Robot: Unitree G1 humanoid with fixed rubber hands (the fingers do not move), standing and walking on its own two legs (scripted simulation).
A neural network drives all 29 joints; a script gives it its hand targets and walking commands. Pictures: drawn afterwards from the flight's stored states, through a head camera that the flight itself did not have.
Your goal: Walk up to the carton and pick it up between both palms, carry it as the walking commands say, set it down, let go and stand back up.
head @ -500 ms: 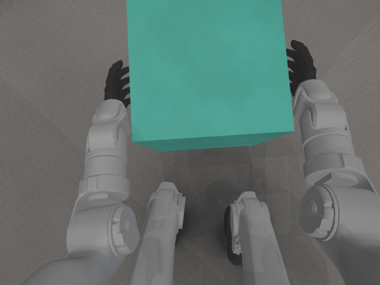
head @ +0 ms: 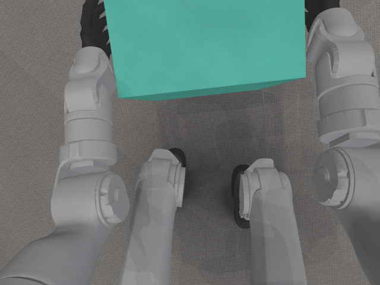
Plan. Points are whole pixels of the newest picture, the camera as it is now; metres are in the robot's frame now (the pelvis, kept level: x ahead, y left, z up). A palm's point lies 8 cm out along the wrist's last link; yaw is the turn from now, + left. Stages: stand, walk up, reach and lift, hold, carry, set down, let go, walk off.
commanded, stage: set down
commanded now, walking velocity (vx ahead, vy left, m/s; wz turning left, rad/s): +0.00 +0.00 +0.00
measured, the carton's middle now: (201, 23) +0.57 +0.05 -0.21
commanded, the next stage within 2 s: none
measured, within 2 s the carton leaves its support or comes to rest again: rests again in 1.22 s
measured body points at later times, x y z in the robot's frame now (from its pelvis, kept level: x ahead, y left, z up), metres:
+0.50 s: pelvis -0.01 +0.01 -0.05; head +0.36 +0.04 +0.20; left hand +0.56 +0.23 -0.19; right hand +0.61 -0.13 -0.17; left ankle +0.14 +0.13 -0.43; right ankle +0.10 -0.11 -0.43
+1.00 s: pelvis -0.01 +0.00 -0.08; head +0.37 +0.02 +0.16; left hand +0.56 +0.22 -0.23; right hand +0.61 -0.14 -0.21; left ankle +0.14 +0.13 -0.43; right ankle +0.10 -0.11 -0.43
